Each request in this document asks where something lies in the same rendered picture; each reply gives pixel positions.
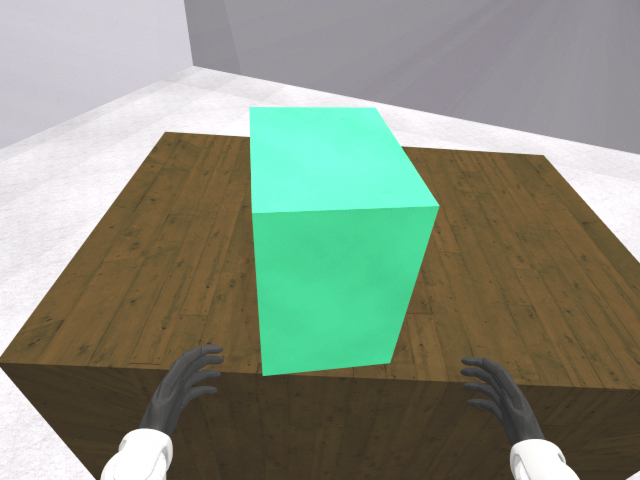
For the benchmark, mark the pedestal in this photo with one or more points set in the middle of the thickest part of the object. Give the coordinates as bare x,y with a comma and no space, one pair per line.
518,269

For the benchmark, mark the left robot forearm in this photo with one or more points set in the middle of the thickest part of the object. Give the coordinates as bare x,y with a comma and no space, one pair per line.
144,454

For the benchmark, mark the robot left hand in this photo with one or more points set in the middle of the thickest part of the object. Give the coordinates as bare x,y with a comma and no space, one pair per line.
174,391

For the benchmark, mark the carton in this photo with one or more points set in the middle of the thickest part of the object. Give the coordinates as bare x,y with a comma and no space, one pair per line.
341,222

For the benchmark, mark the right robot forearm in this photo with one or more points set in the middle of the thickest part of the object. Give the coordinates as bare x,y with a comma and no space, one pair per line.
537,459

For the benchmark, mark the robot right hand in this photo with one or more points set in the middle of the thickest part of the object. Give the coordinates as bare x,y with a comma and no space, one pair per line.
510,405

